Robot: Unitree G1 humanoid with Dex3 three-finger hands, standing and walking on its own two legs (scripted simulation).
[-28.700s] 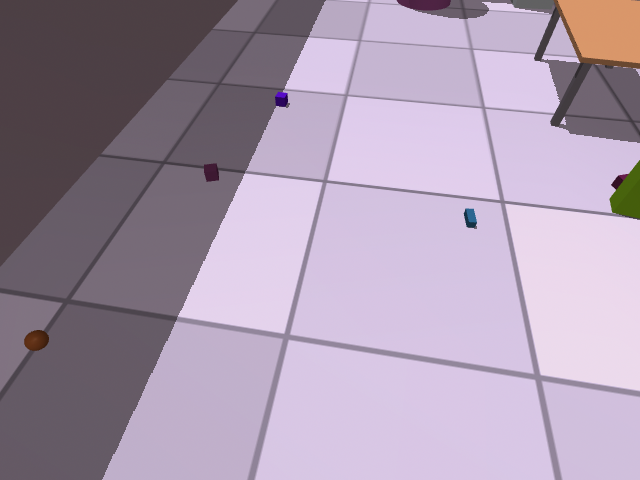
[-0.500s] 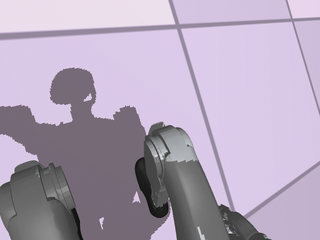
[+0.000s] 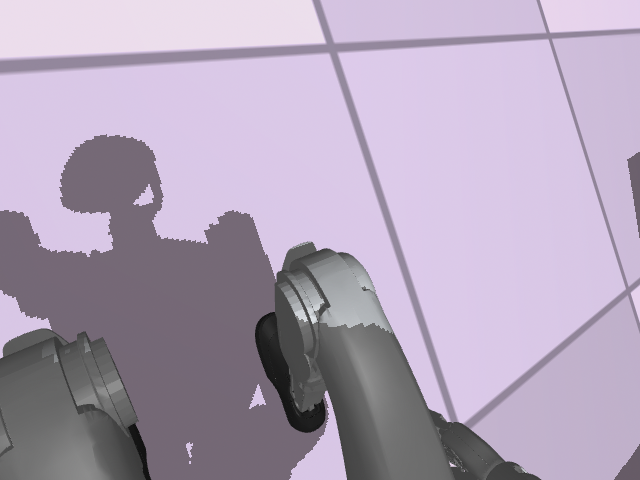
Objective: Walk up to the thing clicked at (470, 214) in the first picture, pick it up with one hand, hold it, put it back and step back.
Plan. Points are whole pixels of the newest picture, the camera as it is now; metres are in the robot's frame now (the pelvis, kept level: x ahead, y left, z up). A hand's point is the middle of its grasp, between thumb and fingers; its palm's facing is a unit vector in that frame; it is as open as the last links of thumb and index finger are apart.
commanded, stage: rest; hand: left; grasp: from above
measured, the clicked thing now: out of the picture +0.46 +0.32 -0.28
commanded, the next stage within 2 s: open in 0.20 s
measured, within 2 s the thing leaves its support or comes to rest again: neither
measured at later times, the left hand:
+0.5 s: hand out of the picture +0.45 +0.32 -0.25, palm faces -0.45 -0.15 -0.88, open 6.9 cm
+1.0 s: hand out of the picture +0.45 +0.32 -0.25, palm faces -0.45 -0.15 -0.88, open 11.2 cm
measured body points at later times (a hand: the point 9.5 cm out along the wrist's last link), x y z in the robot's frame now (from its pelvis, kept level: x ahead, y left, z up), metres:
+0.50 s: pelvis +0.00 +0.00 +0.00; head +0.28 +0.12 +0.33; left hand +0.47 +0.32 -0.20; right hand +0.04 -0.26 -0.05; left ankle +0.06 +0.13 -0.27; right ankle +0.12 -0.13 -0.27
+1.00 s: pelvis +0.00 +0.00 +0.01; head +0.28 +0.13 +0.33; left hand +0.47 +0.33 -0.19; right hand +0.04 -0.26 -0.04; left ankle +0.06 +0.13 -0.27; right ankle +0.12 -0.13 -0.27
